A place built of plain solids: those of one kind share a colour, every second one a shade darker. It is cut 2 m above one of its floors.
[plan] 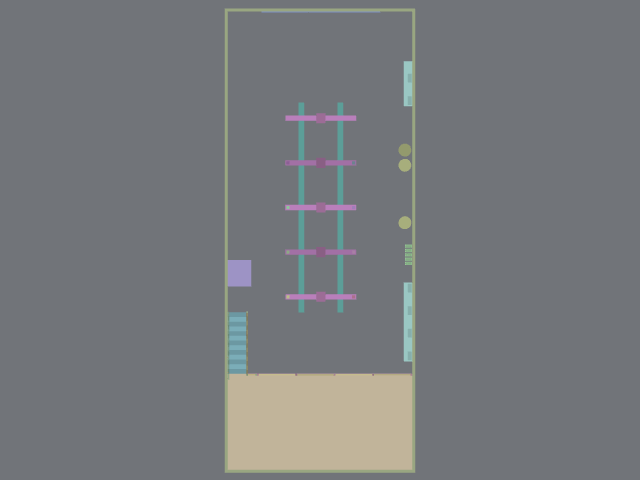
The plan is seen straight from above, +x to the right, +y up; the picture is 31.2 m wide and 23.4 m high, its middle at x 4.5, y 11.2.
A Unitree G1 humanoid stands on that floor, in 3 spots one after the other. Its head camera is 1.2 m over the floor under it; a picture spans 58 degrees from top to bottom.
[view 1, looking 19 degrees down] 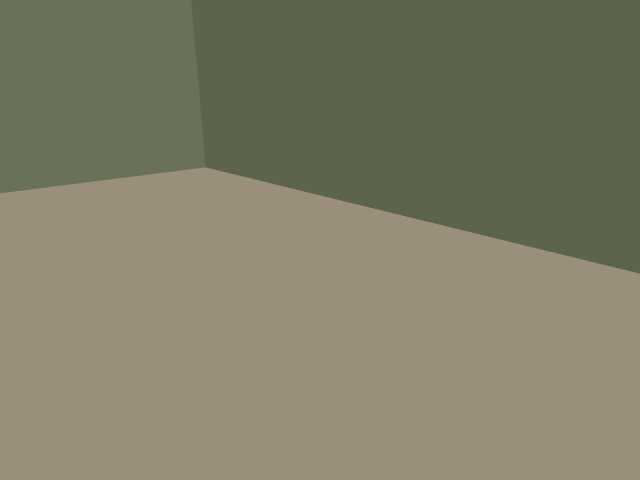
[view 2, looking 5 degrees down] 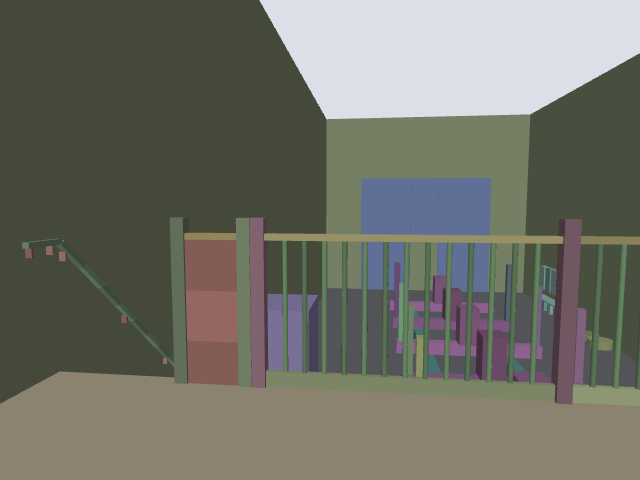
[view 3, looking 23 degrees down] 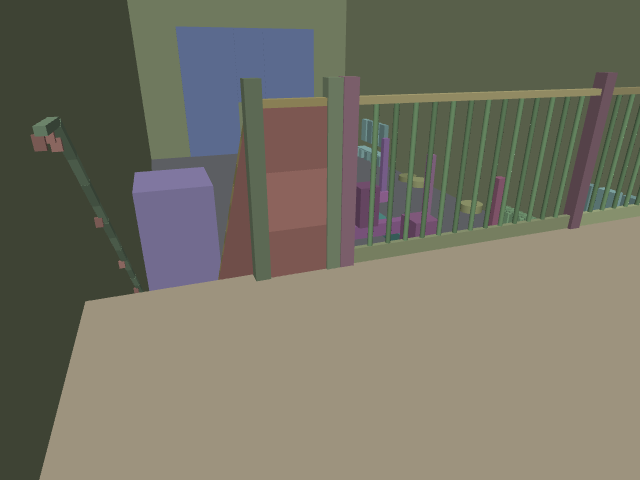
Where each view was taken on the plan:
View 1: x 2.45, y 3.51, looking -43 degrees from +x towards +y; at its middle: gal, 3.69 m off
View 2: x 2.20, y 1.94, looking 97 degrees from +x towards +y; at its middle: guard_rail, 2.69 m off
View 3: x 0.49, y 2.38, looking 70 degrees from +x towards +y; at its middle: stair_guard_panel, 2.57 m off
